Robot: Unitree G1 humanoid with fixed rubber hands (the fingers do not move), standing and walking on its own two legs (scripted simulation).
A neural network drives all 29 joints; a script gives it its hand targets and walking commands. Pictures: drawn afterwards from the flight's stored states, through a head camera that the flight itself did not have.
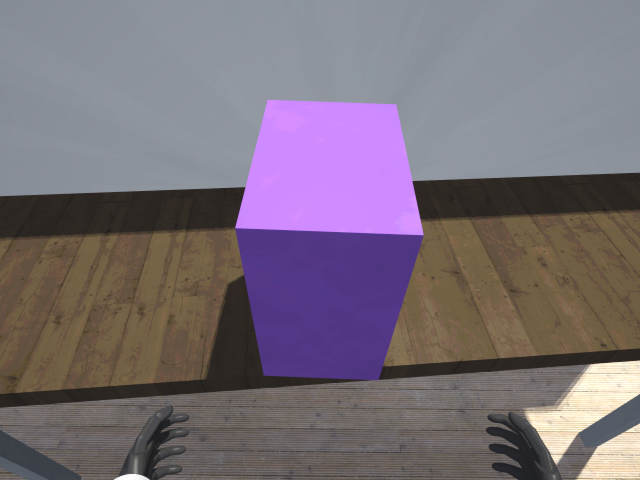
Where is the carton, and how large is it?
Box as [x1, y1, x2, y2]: [235, 100, 423, 379]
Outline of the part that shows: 268,100 235,227 263,374 283,376 378,379 423,235 396,105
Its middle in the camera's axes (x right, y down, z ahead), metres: +0.01 +0.01 +0.52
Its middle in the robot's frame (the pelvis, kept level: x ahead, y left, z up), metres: +0.40 +0.01 +0.09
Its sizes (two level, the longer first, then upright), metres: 0.230 0.163 0.297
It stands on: a table, 0.72 m high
